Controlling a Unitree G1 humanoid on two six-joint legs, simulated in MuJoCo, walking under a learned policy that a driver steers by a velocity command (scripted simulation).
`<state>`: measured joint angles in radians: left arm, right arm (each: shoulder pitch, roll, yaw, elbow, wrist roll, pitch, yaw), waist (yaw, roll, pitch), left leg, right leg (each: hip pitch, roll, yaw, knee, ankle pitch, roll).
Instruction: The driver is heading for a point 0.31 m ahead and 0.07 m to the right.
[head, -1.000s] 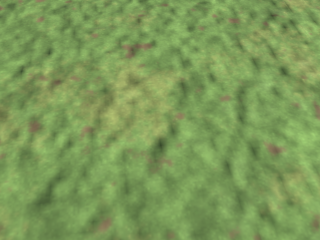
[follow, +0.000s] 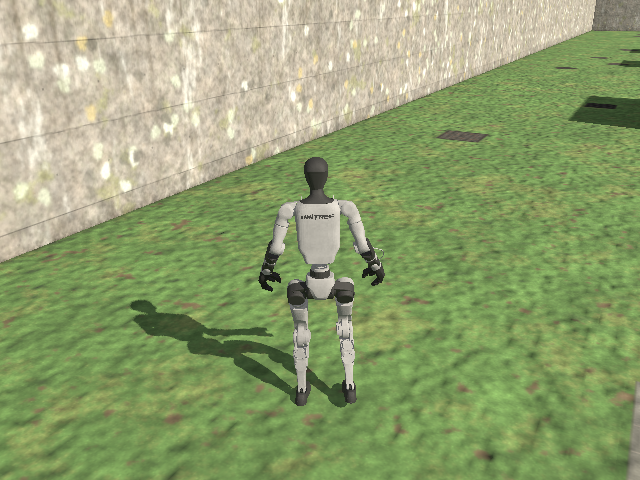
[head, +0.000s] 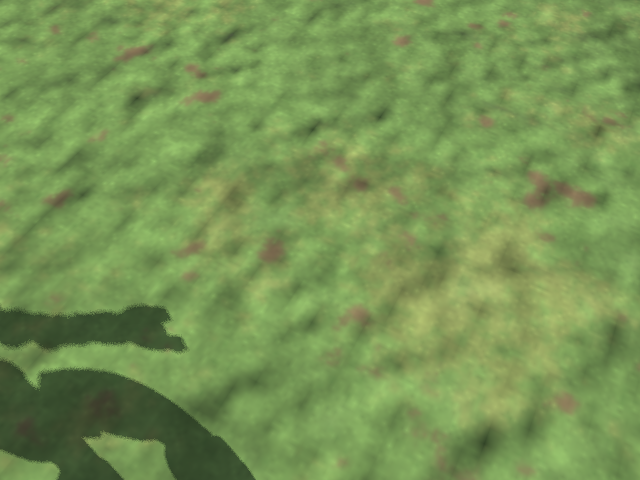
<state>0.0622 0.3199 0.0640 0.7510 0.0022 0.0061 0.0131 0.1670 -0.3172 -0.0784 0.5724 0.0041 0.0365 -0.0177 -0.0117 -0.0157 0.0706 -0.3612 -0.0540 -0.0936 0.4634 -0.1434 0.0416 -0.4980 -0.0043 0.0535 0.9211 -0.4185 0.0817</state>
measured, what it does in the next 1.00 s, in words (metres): walks ahead: right foot, then left foot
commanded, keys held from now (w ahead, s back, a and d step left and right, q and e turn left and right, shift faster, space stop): q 0.08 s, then no key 0.24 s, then w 0.30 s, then e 0.16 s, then no key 0.22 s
